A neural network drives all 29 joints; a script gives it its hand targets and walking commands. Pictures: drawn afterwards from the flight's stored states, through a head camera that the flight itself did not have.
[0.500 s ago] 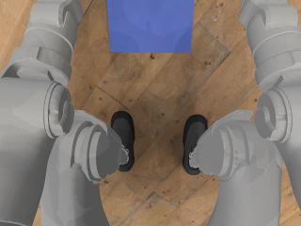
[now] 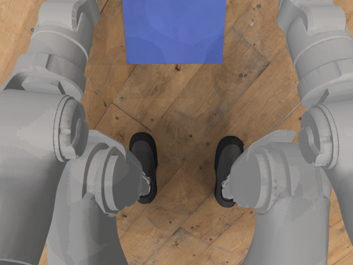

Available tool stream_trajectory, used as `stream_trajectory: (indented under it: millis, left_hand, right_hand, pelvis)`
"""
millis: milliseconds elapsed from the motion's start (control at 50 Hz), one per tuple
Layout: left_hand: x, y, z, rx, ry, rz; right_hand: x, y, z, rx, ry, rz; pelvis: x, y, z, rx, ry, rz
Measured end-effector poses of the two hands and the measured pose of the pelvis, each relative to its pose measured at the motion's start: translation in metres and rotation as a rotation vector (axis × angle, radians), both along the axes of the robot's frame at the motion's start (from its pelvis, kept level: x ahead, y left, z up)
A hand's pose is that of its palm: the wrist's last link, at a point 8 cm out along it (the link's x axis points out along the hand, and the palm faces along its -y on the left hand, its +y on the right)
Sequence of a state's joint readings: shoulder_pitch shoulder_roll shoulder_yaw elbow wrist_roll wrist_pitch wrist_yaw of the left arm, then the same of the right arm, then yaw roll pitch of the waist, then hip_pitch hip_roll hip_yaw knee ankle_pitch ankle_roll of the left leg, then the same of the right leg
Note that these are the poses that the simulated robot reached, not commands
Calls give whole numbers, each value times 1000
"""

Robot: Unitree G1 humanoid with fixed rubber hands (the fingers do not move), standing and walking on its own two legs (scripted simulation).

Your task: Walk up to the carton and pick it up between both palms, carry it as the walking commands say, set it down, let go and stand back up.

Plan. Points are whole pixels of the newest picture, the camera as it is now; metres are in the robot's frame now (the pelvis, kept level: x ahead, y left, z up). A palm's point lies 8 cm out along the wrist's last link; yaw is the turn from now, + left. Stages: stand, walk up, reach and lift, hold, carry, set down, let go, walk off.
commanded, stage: reach and lift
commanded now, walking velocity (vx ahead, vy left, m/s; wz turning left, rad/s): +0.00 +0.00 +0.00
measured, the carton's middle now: out of the picture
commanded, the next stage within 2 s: none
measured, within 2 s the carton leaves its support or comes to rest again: leaves its support in 1.14 s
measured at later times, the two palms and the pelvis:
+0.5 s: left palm out of the picture +0.56 +0.15 -0.19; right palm out of the picture +0.56 -0.12 -0.19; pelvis +0.00 +0.00 +0.00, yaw +0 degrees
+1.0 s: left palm out of the picture +0.56 +0.15 -0.19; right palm out of the picture +0.56 -0.12 -0.19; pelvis +0.00 +0.00 -0.01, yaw +1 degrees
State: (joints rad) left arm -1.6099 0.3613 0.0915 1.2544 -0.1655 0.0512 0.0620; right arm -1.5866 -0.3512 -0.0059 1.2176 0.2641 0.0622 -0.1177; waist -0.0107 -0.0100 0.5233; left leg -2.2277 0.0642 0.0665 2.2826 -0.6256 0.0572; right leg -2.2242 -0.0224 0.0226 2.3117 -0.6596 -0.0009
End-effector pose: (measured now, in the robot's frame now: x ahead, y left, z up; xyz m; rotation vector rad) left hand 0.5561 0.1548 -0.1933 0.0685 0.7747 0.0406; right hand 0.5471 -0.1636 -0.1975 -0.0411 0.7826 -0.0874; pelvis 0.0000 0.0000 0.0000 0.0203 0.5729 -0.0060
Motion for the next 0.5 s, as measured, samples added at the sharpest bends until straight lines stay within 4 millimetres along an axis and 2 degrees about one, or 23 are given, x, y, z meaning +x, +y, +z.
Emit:
stream_trajectory:
  millis: [60, 140, 240, 500]
  left_hand:
    - [1, -8, 0, -18, 0, -12]
    - [1, -9, 0, -12, -2, -6]
    - [1, -9, 0, -15, -4, -7]
    - [2, -8, 0, -24, 4, -9]
  right_hand:
    - [1, 5, 1, 16, -3, 13]
    - [4, 17, 2, 38, -10, 41]
    - [8, 46, 6, 58, -21, 130]
    - [9, 45, 5, 71, -12, 132]
  pelvis:
    - [0, 0, 0, 0, 0, 0]
    - [0, 0, 0, 1, 1, -1]
    - [0, 0, 0, 1, 1, 0]
    - [1, 0, -4, 1, -7, 6]
